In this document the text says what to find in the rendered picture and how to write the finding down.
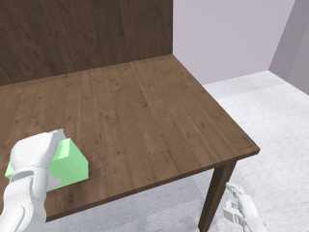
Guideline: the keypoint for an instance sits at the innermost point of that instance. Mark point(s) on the robot left forearm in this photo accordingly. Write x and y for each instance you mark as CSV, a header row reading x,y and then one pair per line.
x,y
23,201

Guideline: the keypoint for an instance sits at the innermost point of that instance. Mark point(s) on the table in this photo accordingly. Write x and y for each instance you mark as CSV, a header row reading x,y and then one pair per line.
x,y
105,73

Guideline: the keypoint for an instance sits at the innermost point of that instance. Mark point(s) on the sponge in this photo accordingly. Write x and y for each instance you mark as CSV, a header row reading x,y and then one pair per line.
x,y
68,164

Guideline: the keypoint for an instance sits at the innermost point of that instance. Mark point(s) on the robot right hand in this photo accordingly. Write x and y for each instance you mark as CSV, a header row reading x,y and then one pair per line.
x,y
235,211

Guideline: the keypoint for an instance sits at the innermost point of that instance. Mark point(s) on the robot left hand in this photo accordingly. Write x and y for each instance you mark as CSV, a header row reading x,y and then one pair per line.
x,y
38,150

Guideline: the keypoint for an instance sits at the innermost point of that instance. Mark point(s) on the robot right forearm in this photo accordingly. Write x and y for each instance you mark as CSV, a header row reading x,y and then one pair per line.
x,y
254,224

